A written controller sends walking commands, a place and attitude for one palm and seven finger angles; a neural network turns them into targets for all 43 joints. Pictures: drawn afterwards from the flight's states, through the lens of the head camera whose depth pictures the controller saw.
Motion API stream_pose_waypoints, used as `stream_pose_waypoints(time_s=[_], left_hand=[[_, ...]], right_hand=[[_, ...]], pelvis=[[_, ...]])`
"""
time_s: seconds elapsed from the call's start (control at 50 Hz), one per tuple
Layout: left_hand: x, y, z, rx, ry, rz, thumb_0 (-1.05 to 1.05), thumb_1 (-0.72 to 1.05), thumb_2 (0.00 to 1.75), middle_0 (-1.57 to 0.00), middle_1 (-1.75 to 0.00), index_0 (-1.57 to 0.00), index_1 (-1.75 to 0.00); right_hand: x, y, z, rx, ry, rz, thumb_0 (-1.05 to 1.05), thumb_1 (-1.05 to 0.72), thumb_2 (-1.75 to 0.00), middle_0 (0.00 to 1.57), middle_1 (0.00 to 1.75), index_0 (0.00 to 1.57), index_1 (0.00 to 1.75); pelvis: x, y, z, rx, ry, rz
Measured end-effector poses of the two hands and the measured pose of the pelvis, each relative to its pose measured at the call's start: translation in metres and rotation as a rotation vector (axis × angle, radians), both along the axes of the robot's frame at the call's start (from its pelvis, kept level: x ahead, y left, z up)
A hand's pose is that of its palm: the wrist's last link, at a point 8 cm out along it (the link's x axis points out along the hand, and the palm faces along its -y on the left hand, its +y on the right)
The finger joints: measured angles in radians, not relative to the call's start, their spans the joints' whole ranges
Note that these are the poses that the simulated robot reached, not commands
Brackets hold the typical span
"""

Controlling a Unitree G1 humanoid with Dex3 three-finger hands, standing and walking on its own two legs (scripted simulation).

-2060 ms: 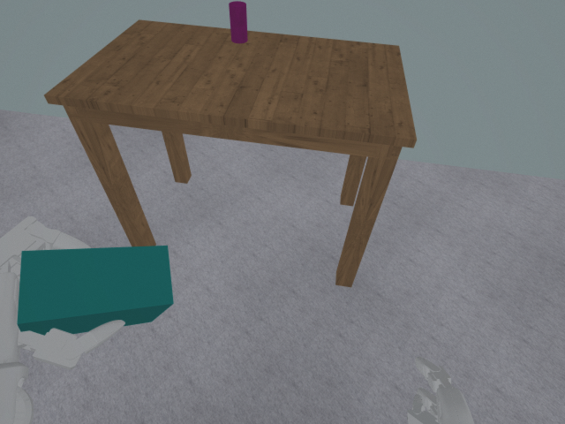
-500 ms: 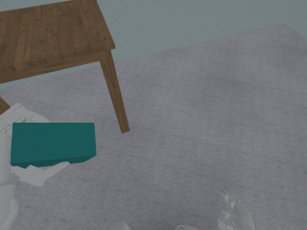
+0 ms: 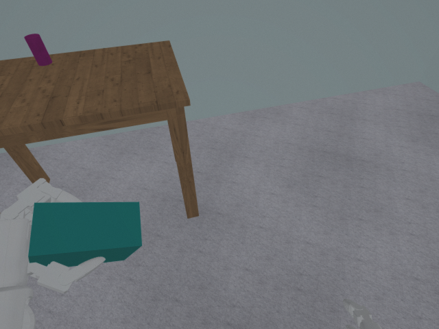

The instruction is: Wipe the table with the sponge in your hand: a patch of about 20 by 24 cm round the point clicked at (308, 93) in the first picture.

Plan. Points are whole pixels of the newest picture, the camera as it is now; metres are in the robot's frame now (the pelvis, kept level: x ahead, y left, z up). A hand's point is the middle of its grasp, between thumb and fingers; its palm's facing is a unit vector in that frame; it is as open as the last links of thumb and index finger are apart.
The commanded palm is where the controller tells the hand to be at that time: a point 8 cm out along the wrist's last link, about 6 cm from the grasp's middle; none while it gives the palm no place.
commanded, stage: take the last steps up to it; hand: left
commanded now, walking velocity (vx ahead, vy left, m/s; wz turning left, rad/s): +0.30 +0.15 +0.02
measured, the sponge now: (102, 234) +0.22 +0.19 +0.13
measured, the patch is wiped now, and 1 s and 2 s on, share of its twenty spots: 0.00 0.00 0.00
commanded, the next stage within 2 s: come to a stop and stand still in 1.74 s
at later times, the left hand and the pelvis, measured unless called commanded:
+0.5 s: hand (54, 169) +0.32 +0.30 +0.16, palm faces +0.34 -0.81 -0.47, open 10.3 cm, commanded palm +0.27 +0.35 +0.16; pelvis +0.10 +0.08 -0.02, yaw -1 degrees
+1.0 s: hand (48, 116) +0.47 +0.38 +0.17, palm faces +0.39 -0.81 -0.43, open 10.3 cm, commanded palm +0.40 +0.42 +0.16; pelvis +0.23 +0.15 -0.03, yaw -3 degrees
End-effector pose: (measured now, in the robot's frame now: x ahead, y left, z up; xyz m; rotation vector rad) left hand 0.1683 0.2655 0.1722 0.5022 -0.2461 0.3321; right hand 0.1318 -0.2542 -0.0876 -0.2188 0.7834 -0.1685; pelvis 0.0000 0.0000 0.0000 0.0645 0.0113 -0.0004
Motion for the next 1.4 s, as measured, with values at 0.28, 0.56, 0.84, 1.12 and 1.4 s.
stream_pose_waypoints(time_s=[0.28, 0.56, 0.84, 1.12, 1.4], left_hand=[[0.045, 0.083, -0.006, -0.012, -0.094, 0.044, -0.01, -0.51, 0.98, -0.71, -1.33, -0.73, -1.34], [0.135, 0.07, 0.01, 0.15, -0.092, -0.079, -0.01, -0.51, 0.98, -0.71, -1.33, -0.73, -1.34], [0.198, 0.107, 0.002, 0.071, -0.056, -0.082, -0.01, -0.51, 0.98, -0.71, -1.33, -0.73, -1.34], [0.285, 0.153, 0.004, 0.038, -0.087, -0.061, -0.01, -0.51, 0.98, -0.71, -1.34, -0.73, -1.34], [0.339, 0.135, 0.003, 0.101, 0.029, 0.003, -0.01, -0.51, 0.98, -0.71, -1.34, -0.73, -1.34]], right_hand=[[0.064, 0.097, -0.005, 0.039, -0.065, 0.026, 0.01, -0.91, -0.9, 0.2, 0.3, 0.2, 0.3], [0.106, 0.116, -0.051, 0.114, 0.058, 0.014, 0.01, -0.9, -0.9, 0.21, 0.3, 0.2, 0.3], [0.189, 0.101, -0.008, -0.059, 0.043, -0.01, 0.01, -0.91, -0.9, 0.2, 0.3, 0.19, 0.3], [0.264, 0.201, -0.016, 0.125, -0.056, -0.025, 0.01, -0.91, -0.9, 0.2, 0.3, 0.2, 0.3], [0.305, 0.152, -0.045, 0.107, 0.09, -0.041, 0.01, -0.91, -0.9, 0.21, 0.3, 0.2, 0.3]], pelvis=[[0.041, 0.065, -0.019, -0.034, -0.017, -0.018], [0.116, 0.074, -0.033, -0.079, -0.023, -0.001], [0.184, 0.111, -0.015, -0.035, -0.018, -0.025], [0.253, 0.153, -0.018, -0.054, 0.002, -0.066], [0.316, 0.132, -0.016, -0.014, -0.005, -0.057]])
